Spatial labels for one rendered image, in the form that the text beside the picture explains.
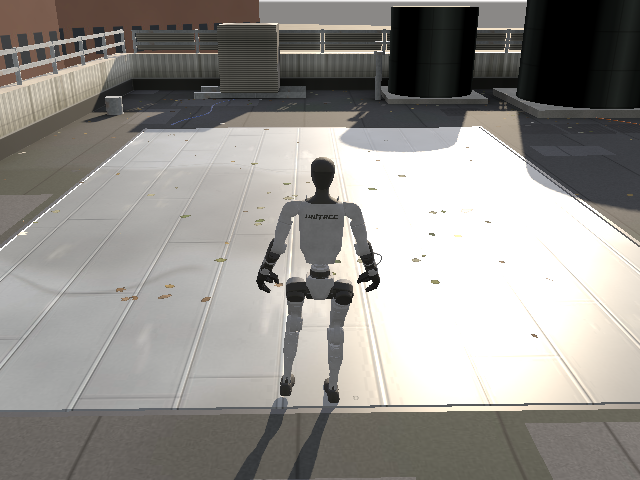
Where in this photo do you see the robot right forearm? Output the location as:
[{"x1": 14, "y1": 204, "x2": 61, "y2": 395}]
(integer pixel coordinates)
[{"x1": 360, "y1": 240, "x2": 378, "y2": 276}]

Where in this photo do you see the robot left forearm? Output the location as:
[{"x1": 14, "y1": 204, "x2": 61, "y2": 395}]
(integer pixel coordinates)
[{"x1": 259, "y1": 238, "x2": 280, "y2": 275}]

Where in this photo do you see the robot right foot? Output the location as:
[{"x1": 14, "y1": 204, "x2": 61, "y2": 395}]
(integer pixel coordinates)
[{"x1": 324, "y1": 378, "x2": 340, "y2": 403}]

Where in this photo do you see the robot left upper arm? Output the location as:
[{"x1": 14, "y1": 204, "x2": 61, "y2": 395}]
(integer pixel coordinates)
[{"x1": 270, "y1": 200, "x2": 301, "y2": 255}]

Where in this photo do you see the robot left hand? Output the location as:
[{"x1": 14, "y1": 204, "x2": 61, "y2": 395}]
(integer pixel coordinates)
[{"x1": 256, "y1": 270, "x2": 279, "y2": 293}]

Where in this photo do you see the robot right upper arm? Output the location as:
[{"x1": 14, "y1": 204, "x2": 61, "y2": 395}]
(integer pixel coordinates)
[{"x1": 343, "y1": 201, "x2": 371, "y2": 256}]

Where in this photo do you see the robot right hand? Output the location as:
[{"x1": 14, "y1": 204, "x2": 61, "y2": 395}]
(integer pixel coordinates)
[{"x1": 357, "y1": 272, "x2": 380, "y2": 292}]

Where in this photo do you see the robot left thigh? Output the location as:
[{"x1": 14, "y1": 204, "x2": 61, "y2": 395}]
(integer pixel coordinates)
[{"x1": 286, "y1": 277, "x2": 306, "y2": 333}]

